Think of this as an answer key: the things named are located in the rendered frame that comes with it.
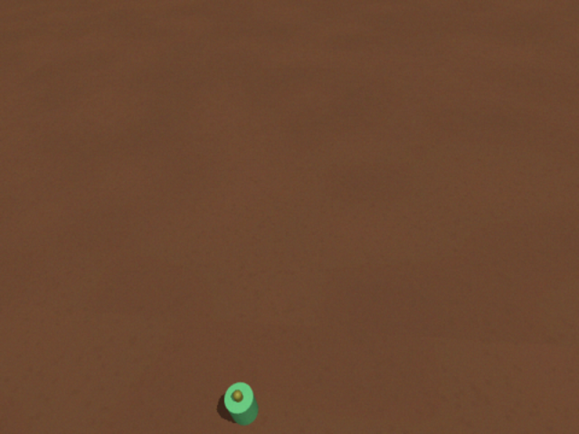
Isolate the bottle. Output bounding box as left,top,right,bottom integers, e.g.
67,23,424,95
224,382,259,425

